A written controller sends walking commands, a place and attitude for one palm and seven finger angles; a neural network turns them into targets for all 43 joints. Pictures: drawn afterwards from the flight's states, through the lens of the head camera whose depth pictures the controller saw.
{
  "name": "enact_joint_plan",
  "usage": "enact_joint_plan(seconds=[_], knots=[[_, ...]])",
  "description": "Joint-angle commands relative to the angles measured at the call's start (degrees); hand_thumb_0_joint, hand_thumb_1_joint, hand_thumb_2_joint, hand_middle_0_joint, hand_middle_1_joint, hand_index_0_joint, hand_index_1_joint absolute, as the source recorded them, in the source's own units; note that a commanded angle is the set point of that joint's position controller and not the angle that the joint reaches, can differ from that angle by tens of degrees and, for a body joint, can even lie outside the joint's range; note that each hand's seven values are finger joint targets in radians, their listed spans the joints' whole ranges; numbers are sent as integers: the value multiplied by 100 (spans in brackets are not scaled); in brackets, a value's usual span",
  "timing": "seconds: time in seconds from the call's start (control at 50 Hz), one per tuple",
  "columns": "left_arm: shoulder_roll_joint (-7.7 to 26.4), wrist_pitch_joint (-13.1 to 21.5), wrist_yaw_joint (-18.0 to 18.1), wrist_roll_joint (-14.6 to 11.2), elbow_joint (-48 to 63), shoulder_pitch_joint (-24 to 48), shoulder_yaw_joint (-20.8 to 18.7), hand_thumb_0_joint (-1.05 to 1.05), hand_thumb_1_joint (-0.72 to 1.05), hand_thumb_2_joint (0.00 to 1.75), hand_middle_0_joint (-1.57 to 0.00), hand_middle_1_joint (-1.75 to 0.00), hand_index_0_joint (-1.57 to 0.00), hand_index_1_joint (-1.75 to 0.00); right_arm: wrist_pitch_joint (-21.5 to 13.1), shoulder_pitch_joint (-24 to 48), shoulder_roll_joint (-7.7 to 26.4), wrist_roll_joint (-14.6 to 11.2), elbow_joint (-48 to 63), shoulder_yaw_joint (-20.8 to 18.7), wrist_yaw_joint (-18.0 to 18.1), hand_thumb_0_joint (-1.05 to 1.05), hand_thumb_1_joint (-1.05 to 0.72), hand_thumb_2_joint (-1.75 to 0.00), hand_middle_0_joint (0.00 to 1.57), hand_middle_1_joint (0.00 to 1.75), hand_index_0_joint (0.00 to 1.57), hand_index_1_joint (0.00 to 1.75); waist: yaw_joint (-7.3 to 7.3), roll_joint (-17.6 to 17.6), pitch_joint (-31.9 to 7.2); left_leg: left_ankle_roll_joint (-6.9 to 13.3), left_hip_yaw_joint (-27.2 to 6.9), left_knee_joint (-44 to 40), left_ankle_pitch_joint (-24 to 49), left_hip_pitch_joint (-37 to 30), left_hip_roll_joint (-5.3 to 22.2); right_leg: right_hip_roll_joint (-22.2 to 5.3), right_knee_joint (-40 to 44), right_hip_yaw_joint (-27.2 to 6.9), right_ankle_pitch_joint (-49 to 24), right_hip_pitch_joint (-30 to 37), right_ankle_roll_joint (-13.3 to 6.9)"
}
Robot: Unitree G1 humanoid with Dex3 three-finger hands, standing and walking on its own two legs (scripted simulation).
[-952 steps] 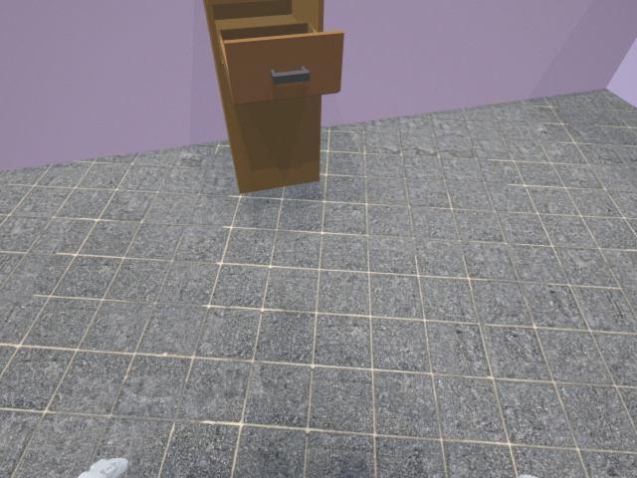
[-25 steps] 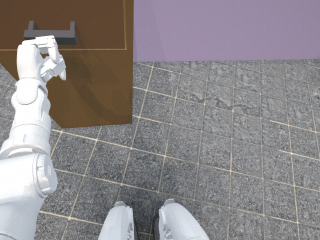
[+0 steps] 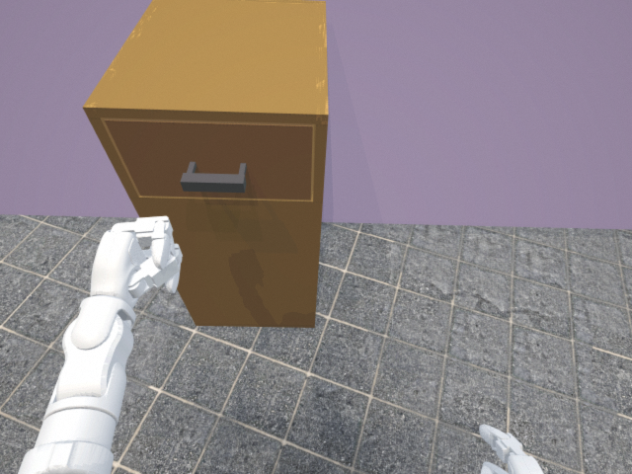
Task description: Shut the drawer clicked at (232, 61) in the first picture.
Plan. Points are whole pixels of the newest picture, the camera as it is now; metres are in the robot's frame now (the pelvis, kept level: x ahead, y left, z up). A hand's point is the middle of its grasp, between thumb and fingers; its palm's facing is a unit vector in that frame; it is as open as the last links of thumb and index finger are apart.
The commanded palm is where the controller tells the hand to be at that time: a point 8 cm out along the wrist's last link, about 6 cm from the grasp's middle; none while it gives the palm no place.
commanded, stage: draw the hand back to the body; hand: left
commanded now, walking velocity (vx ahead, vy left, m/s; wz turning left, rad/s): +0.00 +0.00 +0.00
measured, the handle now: (215, 175) +0.60 +0.19 -0.01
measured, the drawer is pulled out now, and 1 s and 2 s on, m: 0.00 0.00 0.00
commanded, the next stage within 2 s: step back with the hand held close in 0.86 s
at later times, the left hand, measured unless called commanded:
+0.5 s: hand (67, 329) +0.23 +0.22 +0.16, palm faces +0.29 -0.91 -0.31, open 3.2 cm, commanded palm +0.18 +0.27 +0.19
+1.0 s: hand (23, 377) +0.18 +0.22 +0.19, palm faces +0.38 -0.84 -0.37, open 3.2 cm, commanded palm +0.13 +0.26 +0.22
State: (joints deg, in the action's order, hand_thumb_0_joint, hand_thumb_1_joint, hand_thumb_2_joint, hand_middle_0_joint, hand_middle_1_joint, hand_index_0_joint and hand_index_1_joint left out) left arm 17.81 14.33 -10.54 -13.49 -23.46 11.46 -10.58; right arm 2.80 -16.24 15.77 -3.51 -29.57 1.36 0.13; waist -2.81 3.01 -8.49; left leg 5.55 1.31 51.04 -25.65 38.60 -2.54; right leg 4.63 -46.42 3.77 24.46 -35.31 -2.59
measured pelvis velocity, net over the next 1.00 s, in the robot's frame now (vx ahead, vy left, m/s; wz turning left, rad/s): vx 0.00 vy -0.02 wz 0.01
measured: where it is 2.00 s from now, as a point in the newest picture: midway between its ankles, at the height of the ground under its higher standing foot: outside the picture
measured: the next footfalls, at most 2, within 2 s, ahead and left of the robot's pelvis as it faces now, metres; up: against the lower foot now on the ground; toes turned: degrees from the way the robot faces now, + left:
none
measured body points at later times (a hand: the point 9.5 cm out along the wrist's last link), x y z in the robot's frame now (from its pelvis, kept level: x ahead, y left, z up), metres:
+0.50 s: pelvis +0.00 +0.00 +0.04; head -0.02 -0.02 +0.49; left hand +0.21 +0.27 +0.18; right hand +0.19 -0.23 -0.03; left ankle -0.01 +0.05 -0.70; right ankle -0.02 -0.10 -0.70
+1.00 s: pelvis +0.00 -0.02 +0.04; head -0.02 -0.04 +0.49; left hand +0.15 +0.26 +0.21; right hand +0.19 -0.24 -0.04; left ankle -0.01 +0.05 -0.70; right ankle -0.02 -0.10 -0.70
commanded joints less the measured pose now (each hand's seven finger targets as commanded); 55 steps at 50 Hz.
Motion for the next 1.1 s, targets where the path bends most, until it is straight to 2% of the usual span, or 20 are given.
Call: enact_joint_plan(seconds=[0.0, 0.06, 0.14, 0.22, 0.3, 0.34, 0.4, 0.44, 0.46, 0.48, 0.56, 0.66, 0.76, 0.82, 0.88, 0.94, 0.96, 0.98, 1.02, 1.08], knots=[[1092, -130, 874, 522, 2258, 1068, -72, 0, 90, 90, -140, -160, -140, -160, -98, 419, 578, -18, 939, -260, 251, 0, -90, -90, 20, 30, 20, 30, 129, 87, -1345, -480, -656, -1347, 2165, -2106, 452, -295, 976, -437, -1631, 983, 6], [1019, -440, 1278, 613, 2422, 598, -9, 0, 90, 90, -140, -160, -140, -160, -105, 645, 571, -36, 920, -182, 395, 0, -90, -90, 20, 30, 20, 30, 150, -41, -733, -394, -702, -1762, 1412, -1979, 487, -328, 1267, -476, -1317, 1285, 5], [1223, -624, 1553, 701, 2740, 450, -203, 0, 90, 90, -140, -160, -140, -160, -160, 899, 536, -44, 844, -123, 521, 0, -90, -90, 20, 30, 20, 30, 184, -279, -332, -306, -667, -2195, 943, -2154, 494, -375, 1786, -568, -1060, 1739, 31], [1024, -670, 1623, 746, 3509, -127, -88, 0, 90, 90, -140, -160, -140, -160, -349, 1040, 468, -16, 824, -48, 503, 0, -90, -90, 20, 30, 20, 30, 273, 387, -260, -390, -776, -2564, 1362, -2879, 518, -400, 2035, -510, -1430, 2048, -28], [980, -721, 1633, 722, 4165, -1247, -204, 0, 90, 90, -140, -160, -140, -160, -543, 1045, 451, 54, 790, -58, 430, 0, -90, -90, 20, 30, 20, 30, 345, 207, -91, -446, -789, -2773, 2011, -3190, 574, -388, 2250, -455, -1818, 2424, -28], [1095, -739, 1626, 724, 4307, -1711, -389, 0, 90, 90, -140, -160, -140, -160, -588, 1080, 480, 91, 739, -71, 384, 0, -90, -90, 20, 30, 20, 30, 408, -63, 23, -412, -670, -2805, 2221, -3128, 538, -389, 2388, -467, -1996, 2635, -24], [1014, -775, 1612, 720, 4698, -2275, -512, 0, 90, 90, -140, -160, -140, -160, -614, 1107, 435, 118, 713, -110, 330, 0, -90, -90, 20, 30, 20, 30, 410, -144, 217, -413, -553, -2837, 2467, -3183, 524, -411, 2469, -487, -2182, 2760, -8], [1206, -746, 1609, 735, 4972, -2457, -745, 0, 90, 90, -140, -160, -140, -160, -649, 1148, 448, 141, 686, -122, 301, 0, -90, -90, 20, 30, 20, 30, 454, -133, 298, -396, -520, -2862, 2431, -3190, 494, -401, 2575, -510, -2202, 2787, -6], [1075, -746, 1604, 703, 5176, -2626, -688, 0, 90, 90, -140, -160, -140, -160, -668, 1151, 410, 149, 708, -133, 291, 0, -90, -90, 20, 30, 20, 30, 437, -50, 332, -395, -502, -2882, 2452, -3196, 486, -419, 2555, -512, -2213, 2851, -9], [1218, -701, 1615, 726, 5489, -2640, -827, 0, 90, 90, -140, -160, -140, -160, -709, 1157, 416, 150, 714, -137, 274, 0, -90, -90, 20, 30, 20, 30, 467, 61, 168, -394, -497, -2865, 2555, -3293, 475, -431, 2577, -529, -2301, 2897, -10], [1190, -656, 1643, 715, 6132, -3314, -931, 0, 90, 90, -140, -160, -140, -160, -869, 1163, 376, 175, 686, -154, 230, 0, -90, -90, 20, 30, 20, 30, 499, 331, 220, -406, -500, -2853, 2667, -3324, 458, -440, 2586, -531, -2318, 2968, -9], [1245, -573, 1673, 703, 6535, -4074, -1202, 0, 90, 90, -140, -160, -140, -160, -1025, 1167, 356, 162, 674, -198, 237, 0, -90, -90, 20, 30, 20, 30, 544, 39, 438, -401, -496, -2860, 2386, -3203, 460, -402, 2643, -541, -2132, 2886, -2], [898, -601, 1672, 741, 5819, -3912, -987, 0, 90, 90, -140, -160, -140, -160, -986, 1083, 401, 169, 531, -253, 275, 0, -90, -90, 20, 30, 20, 30, 421, -256, 1029, -341, -449, -2859, 1925, -3042, 428, -421, 2762, -562, -1765, 2487, 35], [1070, -533, 1707, 771, 5917, -3759, -1128, 0, 90, 90, -140, -160, -140, -160, -1006, 1100, 390, 183, 539, -252, 315, 0, -90, -90, 20, 30, 20, 30, 505, -236, 679, -290, -434, -2831, 1901, -3128, 376, -455, 2747, -579, -1738, 2611, 48], [1198, -486, 1739, 773, 6263, -3740, -1179, 0, 90, 90, -140, -160, -140, -160, -1074, 1137, 359, 202, 570, -227, 326, 0, -90, -90, 20, 30, 20, 30, 565, 52, 348, -288, -418, -2795, 2025, -3246, 362, -496, 2713, -642, -1894, 2822, 27], [1276, -484, 1782, 790, 6362, -3797, -1249, 0, 90, 90, -140, -160, -140, -160, -1168, 1152, 342, 216, 524, -200, 320, 0, -90, -90, 20, 30, 20, 30, 599, 195, 356, -333, -438, -2792, 2211, -3233, 365, -479, 2699, -642, -2071, 2889, 9], [1156, -492, 1782, 775, 6360, -3859, -1151, 0, 90, 90, -140, -160, -140, -160, -1174, 1174, 321, 210, 533, -196, 323, 0, -90, -90, 20, 30, 20, 30, 580, 125, 462, -336, -443, -2799, 2257, -3186, 367, -474, 2667, -643, -2114, 2901, 3], [2216, -122, 1833, 829, 7055, -2738, -2245, 0, 90, 90, -140, -160, -140, -160, -1078, 1109, 490, 211, 719, -268, 315, 0, -90, -90, 20, 30, 20, 30, 395, -62, 906, -169, -582, -2681, 1636, -2803, 478, -836, 3020, -1588, -2466, 2518, 67], [1475, -14, 1766, 898, 6018, -3693, -1772, 0, 90, 90, -140, -160, -140, -160, -951, 1056, 385, 266, 463, -309, 284, 0, -90, -90, 20, 30, 20, 30, 294, -514, 974, -174, -543, -2412, 1625, -2987, 432, -1084, 3130, -1725, -2720, 2258, 54], [1014, 28, 1678, 931, 5587, -4239, -1426, 0, 90, 90, -140, -160, -140, -160, -764, 1032, 450, 257, 496, -379, 212, 0, -90, -90, 20, 30, 20, 30, 270, -185, 759, -186, -491, -2599, 2121, -2994, 533, -979, 2848, -1376, -3085, 2455, 192]])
